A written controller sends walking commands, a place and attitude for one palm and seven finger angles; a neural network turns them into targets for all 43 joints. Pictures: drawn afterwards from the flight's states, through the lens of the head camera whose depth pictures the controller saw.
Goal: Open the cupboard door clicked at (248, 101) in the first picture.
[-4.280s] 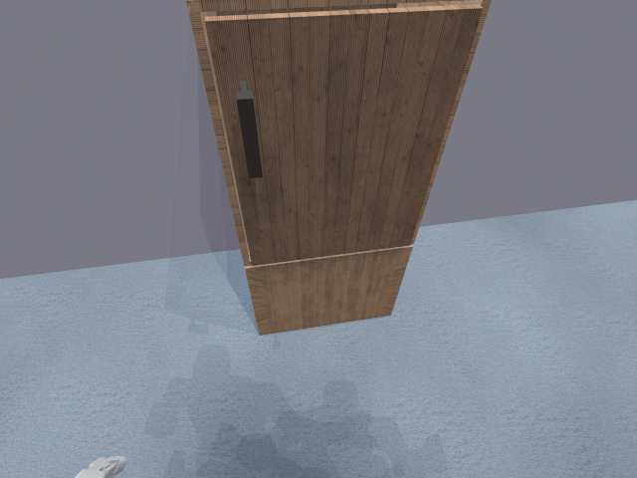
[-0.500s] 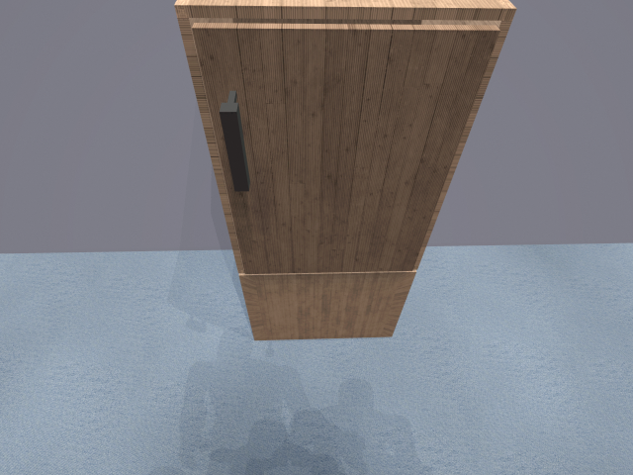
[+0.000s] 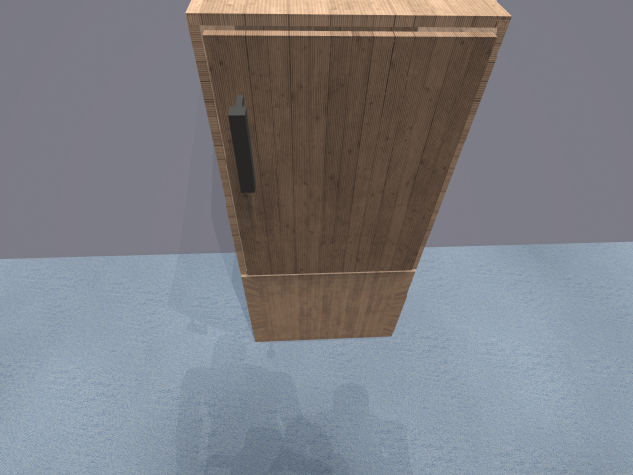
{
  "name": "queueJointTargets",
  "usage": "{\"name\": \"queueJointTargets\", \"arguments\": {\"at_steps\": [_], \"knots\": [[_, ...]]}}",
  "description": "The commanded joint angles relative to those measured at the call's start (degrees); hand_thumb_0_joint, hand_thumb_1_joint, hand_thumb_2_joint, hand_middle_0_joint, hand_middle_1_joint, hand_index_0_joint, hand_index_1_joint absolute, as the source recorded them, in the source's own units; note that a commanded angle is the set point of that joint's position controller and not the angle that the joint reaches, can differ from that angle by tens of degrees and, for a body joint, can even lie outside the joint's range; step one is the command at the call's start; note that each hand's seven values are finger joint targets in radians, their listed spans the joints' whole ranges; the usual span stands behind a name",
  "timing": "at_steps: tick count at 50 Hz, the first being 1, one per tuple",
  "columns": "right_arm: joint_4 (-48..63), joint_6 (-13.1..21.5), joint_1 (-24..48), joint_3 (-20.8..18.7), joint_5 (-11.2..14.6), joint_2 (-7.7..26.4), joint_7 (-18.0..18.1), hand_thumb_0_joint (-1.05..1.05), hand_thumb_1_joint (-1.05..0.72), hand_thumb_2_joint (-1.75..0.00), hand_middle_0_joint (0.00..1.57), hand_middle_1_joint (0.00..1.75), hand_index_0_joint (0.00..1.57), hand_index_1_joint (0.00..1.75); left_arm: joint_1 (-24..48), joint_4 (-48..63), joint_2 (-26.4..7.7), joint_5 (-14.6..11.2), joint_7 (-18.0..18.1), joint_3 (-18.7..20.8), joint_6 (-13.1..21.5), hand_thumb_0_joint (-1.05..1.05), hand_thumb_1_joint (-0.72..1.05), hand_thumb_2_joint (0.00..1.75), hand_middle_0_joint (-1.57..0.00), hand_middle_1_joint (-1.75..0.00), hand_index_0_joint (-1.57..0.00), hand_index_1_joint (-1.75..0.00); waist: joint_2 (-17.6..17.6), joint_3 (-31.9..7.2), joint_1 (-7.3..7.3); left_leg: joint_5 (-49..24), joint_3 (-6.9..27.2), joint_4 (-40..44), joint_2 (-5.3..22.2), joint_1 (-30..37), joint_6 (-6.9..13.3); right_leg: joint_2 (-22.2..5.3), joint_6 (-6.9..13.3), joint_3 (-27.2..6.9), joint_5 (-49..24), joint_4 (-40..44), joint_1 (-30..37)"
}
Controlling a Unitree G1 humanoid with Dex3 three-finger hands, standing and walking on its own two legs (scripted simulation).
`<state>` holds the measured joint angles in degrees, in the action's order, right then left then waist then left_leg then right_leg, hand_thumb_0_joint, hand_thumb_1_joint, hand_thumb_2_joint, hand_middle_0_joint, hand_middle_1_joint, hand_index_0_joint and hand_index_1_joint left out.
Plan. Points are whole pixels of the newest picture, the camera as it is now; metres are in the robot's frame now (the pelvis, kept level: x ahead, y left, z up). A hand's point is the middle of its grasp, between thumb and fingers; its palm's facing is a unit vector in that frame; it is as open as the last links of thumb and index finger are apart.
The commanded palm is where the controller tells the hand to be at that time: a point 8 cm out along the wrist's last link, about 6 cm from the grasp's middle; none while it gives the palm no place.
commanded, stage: look again from close up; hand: left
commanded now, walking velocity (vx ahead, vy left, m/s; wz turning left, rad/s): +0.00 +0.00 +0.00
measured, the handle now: (244, 145) +0.60 +0.17 +0.08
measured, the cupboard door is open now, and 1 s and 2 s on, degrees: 0 0 0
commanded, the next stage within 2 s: raise the hand with hooked fingers in 0.46 s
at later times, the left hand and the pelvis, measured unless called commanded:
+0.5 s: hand out of the picture +0.05 +0.18 -0.17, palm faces +0.00 -0.97 -0.25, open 7.4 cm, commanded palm none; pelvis +0.02 -0.01 +0.00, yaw +0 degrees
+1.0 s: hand (168, 440) +0.17 +0.20 -0.05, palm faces +0.20 -0.98 +0.00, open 8.7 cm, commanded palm +0.16 +0.25 -0.03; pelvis +0.00 -0.03 -0.08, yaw +2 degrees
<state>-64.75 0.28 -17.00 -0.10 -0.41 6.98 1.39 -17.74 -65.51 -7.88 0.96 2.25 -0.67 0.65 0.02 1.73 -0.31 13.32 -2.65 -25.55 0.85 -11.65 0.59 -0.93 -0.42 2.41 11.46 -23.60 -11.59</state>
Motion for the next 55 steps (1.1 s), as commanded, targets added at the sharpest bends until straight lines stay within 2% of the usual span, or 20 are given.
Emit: {"name": "queueJointTargets", "arguments": {"at_steps": [1,5,10,27,28,29,30,31,32,33,35,36,39,40,41,44,46,48,51,55], "knots": [[6.30,1.64,-4.39,-0.55,-0.94,6.33,-0.74,0.00,-0.90,-0.90,0.20,0.30,0.20,0.30,-2.32,4.55,-7.77,0.34,0.53,1.31,1.46,0.00,0.90,0.90,-0.20,-0.30,-0.20,-0.30,7.90,-1.01,1.41,3.29,6.08,2.00,4.28,-4.84,0.55,-4.96,3.29,-4.28,9.16,-1.84,-3.47],[7.95,1.81,-2.80,-0.75,-0.39,7.37,-0.19,0.00,-0.90,-0.90,0.20,0.30,0.20,0.30,-3.06,4.21,-5.24,0.20,-0.11,0.80,1.13,0.00,0.90,0.90,-0.20,-0.30,-0.20,-0.30,0.94,2.08,0.33,6.18,8.59,6.36,5.25,-7.73,2.18,-3.62,2.50,-3.20,5.54,-2.46,-2.16],[7.02,2.14,-2.77,-0.55,-0.36,8.09,-0.01,0.00,-0.90,-0.90,0.20,0.30,0.20,0.30,-2.52,4.10,-6.11,-0.03,-0.30,0.95,1.28,0.00,0.90,0.90,-0.20,-0.30,-0.20,-0.30,-0.77,2.83,0.34,1.39,7.02,6.20,4.54,-4.77,2.11,-4.42,2.36,-4.36,2.88,-1.14,-2.83],[4.83,2.38,1.55,-0.85,-0.53,10.91,0.32,0.00,-0.90,-0.90,0.20,0.30,0.20,0.30,2.64,5.63,-11.50,-0.07,-0.39,2.43,1.58,0.00,0.90,0.90,-0.20,-0.30,-0.20,-0.30,-0.75,-1.31,0.13,-10.12,4.05,3.63,4.83,0.94,1.10,-5.98,3.01,-5.43,-11.00,-1.05,1.59],[8.29,1.72,6.03,-1.30,0.37,10.71,-0.25,0.00,-0.90,-0.90,0.20,0.30,0.20,0.30,-3.98,3.71,-9.27,-0.15,2.01,2.02,1.55,0.00,0.90,0.90,-0.20,-0.30,-0.20,-0.30,-10.18,0.91,-2.32,-6.22,1.60,-8.01,5.84,-3.96,-0.74,-9.36,0.77,-8.85,-28.43,0.73,2.17],[26.61,10.04,4.69,-3.33,2.66,18.04,2.03,0.00,-0.90,-0.90,0.20,0.30,0.20,0.30,43.36,89.19,-25.46,-9.57,2.08,15.24,15.04,0.00,0.88,0.89,-0.20,-0.32,-0.20,-0.32,1.89,-27.19,4.69,-16.58,1.90,-0.25,-1.44,8.22,1.38,-3.17,2.75,-4.49,-25.35,-5.68,4.87],[24.90,14.66,6.90,-2.86,1.09,14.17,4.16,0.00,-0.90,-0.90,0.20,0.30,0.20,0.30,9.79,72.38,-21.33,-5.00,3.44,13.99,13.06,0.00,0.85,0.88,-0.20,-0.33,-0.20,-0.33,12.26,-25.30,-1.66,-24.81,1.11,-0.09,0.46,12.56,1.55,-0.09,3.59,-2.05,-14.10,-8.28,3.51],[24.96,16.01,8.90,-2.84,2.01,12.08,3.67,0.00,-0.90,-0.90,0.20,0.30,0.20,0.30,-4.58,65.15,-7.03,-8.48,4.31,7.14,6.96,0.00,0.83,0.87,-0.21,-0.34,-0.21,-0.34,15.03,-15.67,-0.34,-21.70,1.93,-0.65,-0.14,5.69,-1.08,-0.05,2.99,1.72,-5.20,-6.66,-1.75],[24.33,16.44,6.56,-3.15,2.41,11.79,3.14,0.00,-0.90,-0.90,0.20,0.30,0.20,0.30,-2.51,63.11,-4.82,-9.17,3.76,8.27,7.43,0.00,0.81,0.86,-0.21,-0.36,-0.21,-0.36,6.87,-7.90,1.78,-18.92,2.45,-2.71,0.00,1.50,-0.85,0.03,2.17,2.87,-6.56,-5.95,-6.03],[27.39,17.11,8.29,-4.54,1.53,13.07,2.86,0.00,-0.90,-0.90,0.20,0.30,0.20,0.30,-2.63,64.48,-7.12,-10.45,2.43,11.84,10.87,0.00,0.78,0.85,-0.21,-0.37,-0.21,-0.37,2.80,-3.46,0.98,-14.31,2.50,-5.44,-0.59,-3.38,-0.58,0.34,1.71,3.27,-6.16,-6.93,-9.51],[29.51,17.33,8.94,-5.50,0.27,12.92,1.97,0.00,-0.90,-0.90,0.20,0.30,0.20,0.30,-13.97,55.31,-3.85,-12.53,-2.51,13.68,18.86,0.00,0.74,0.83,-0.21,-0.40,-0.21,-0.40,-9.56,-3.92,-0.95,-7.70,1.81,-11.03,-1.27,-13.12,-0.58,1.11,0.97,4.17,-2.73,-12.46,-15.15],[30.79,17.38,9.41,-6.02,0.60,12.83,1.02,0.00,-0.90,-0.90,0.20,0.30,0.20,0.30,-19.00,49.81,-3.88,-13.47,-6.15,15.90,22.93,0.00,0.71,0.82,-0.21,-0.42,-0.21,-0.42,-9.37,-3.08,-3.06,-5.95,1.57,-14.15,-1.86,-17.98,-1.19,0.85,1.51,3.31,-2.13,-15.78,-16.76],[35.00,18.36,11.10,-6.36,0.60,13.28,-0.98,0.00,-0.90,-0.90,0.20,0.30,0.20,0.30,-15.80,53.42,-5.35,-17.04,-18.00,16.70,38.14,0.00,0.64,0.79,-0.22,-0.47,-0.22,-0.47,-8.30,-10.51,-3.45,-0.41,0.53,-24.76,-2.89,-28.72,-1.66,-0.08,1.49,-0.57,-0.59,-25.31,-21.59],[36.72,18.57,11.34,-6.45,0.93,13.77,-1.02,0.00,-0.90,-0.90,0.20,0.30,0.20,0.30,-15.10,53.52,-8.11,-18.04,-20.77,19.09,39.81,0.00,0.62,0.78,-0.22,-0.48,-0.22,-0.48,-7.12,-13.18,-3.69,0.97,0.04,-27.13,-3.12,-31.10,-1.33,-0.49,1.43,-2.66,0.90,-26.37,-21.66],[38.49,18.17,10.74,-6.46,1.30,14.22,-0.99,0.00,-0.90,-0.90,0.20,0.30,0.20,0.30,-14.71,53.51,-9.78,-19.55,-23.14,20.85,38.55,0.00,0.60,0.77,-0.22,-0.50,-0.22,-0.50,-4.14,-14.34,-4.42,1.63,-0.13,-28.51,-3.54,-32.46,-1.19,-1.36,1.48,-5.48,2.02,-26.46,-20.58],[43.79,17.33,11.06,-5.65,2.66,14.36,0.72,0.00,-0.90,-0.90,0.20,0.30,0.20,0.30,-5.91,64.33,-12.60,-23.20,-25.23,22.56,32.50,0.00,0.53,0.74,-0.23,-0.54,-0.23,-0.54,-3.14,-20.18,-2.70,5.24,-0.54,-30.97,-3.83,-34.23,-0.01,-2.54,-0.34,-10.61,9.78,-22.51,-18.49],[43.65,17.03,8.18,-5.19,2.31,14.05,1.62,0.00,-0.90,-0.90,0.20,0.30,0.20,0.30,1.16,72.46,-13.82,-23.44,-23.66,22.54,31.05,0.00,0.48,0.72,-0.23,-0.57,-0.23,-0.57,-2.50,-20.91,-0.15,4.32,0.94,-32.00,-2.48,-32.51,0.53,-1.30,-0.49,-9.14,9.85,-23.42,-21.23],[42.53,16.90,6.30,-4.86,2.00,13.59,2.21,0.00,-0.90,-0.90,0.20,0.30,0.20,0.30,4.01,79.17,-13.54,-21.71,-21.68,20.78,31.47,0.00,0.43,0.70,-0.23,-0.60,-0.23,-0.60,2.45,-22.02,0.98,1.75,2.01,-31.91,-1.38,-29.20,1.00,-0.51,0.13,-7.63,5.58,-24.39,-22.04],[40.28,16.85,5.19,-4.01,1.50,13.81,2.99,0.00,-0.90,-0.90,0.20,0.30,0.20,0.30,6.91,80.77,-14.16,-19.93,-20.98,18.62,30.84,0.00,0.36,0.67,-0.24,-0.64,-0.24,-0.64,3.14,-20.86,2.86,-1.57,3.47,-32.15,-0.49,-27.49,1.35,0.91,0.78,-4.86,-0.30,-26.57,-23.67],[39.30,16.81,6.16,-3.47,2.15,13.70,3.39,0.00,-0.90,-0.90,0.20,0.30,0.20,0.30,2.40,76.18,-14.93,-20.18,-22.11,20.35,26.22,0.00,0.27,0.63,-0.25,-0.70,-0.25,-0.70,4.71,-20.65,1.26,-1.47,4.10,-28.28,-0.65,-25.58,1.02,1.15,1.01,-2.15,0.95,-24.80,-21.99]]}}
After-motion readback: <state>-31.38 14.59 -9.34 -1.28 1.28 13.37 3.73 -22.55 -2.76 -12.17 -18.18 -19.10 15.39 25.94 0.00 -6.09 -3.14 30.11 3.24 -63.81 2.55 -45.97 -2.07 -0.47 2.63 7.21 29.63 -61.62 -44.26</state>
